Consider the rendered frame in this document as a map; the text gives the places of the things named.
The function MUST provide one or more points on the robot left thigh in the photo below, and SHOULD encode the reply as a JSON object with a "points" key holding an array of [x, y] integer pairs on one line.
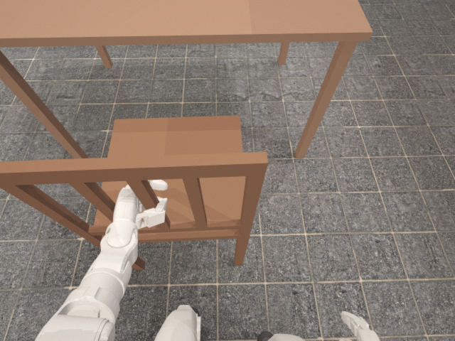
{"points": [[180, 325]]}

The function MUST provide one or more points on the left robot forearm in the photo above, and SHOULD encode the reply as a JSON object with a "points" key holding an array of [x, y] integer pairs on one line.
{"points": [[104, 284]]}

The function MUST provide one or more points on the chair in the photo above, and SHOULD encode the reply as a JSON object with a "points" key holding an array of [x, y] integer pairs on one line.
{"points": [[200, 158]]}

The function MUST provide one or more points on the robot left foot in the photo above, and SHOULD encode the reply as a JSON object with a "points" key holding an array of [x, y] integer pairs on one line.
{"points": [[196, 311]]}

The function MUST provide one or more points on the right robot hand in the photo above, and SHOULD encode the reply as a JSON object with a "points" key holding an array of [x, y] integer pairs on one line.
{"points": [[359, 327]]}

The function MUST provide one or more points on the robot left upper arm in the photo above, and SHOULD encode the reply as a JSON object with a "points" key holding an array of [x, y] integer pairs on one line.
{"points": [[78, 328]]}

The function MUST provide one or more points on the table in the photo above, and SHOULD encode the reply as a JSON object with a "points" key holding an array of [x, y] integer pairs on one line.
{"points": [[42, 23]]}

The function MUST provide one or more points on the left robot hand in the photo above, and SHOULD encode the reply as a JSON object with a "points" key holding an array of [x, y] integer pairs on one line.
{"points": [[128, 205]]}

